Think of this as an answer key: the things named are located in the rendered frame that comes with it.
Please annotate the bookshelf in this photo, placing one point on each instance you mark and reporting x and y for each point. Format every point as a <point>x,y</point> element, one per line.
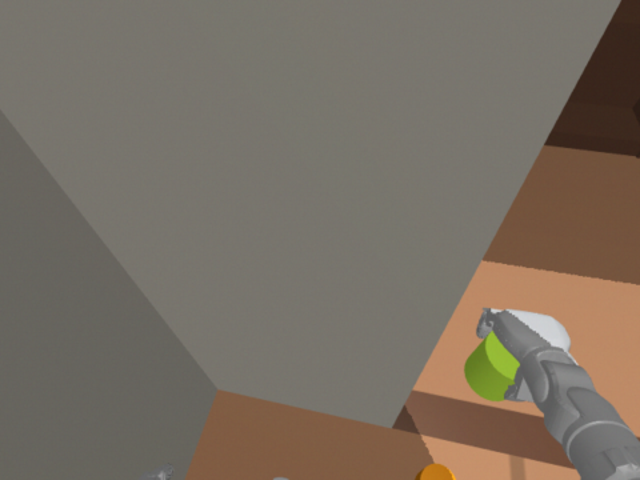
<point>602,113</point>

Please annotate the right robot arm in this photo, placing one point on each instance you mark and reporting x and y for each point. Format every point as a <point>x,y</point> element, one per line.
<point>595,439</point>

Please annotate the left robot hand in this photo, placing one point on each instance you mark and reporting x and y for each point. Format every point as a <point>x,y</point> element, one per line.
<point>163,472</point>

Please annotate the right robot hand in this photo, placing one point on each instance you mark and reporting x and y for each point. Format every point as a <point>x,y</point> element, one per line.
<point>521,332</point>

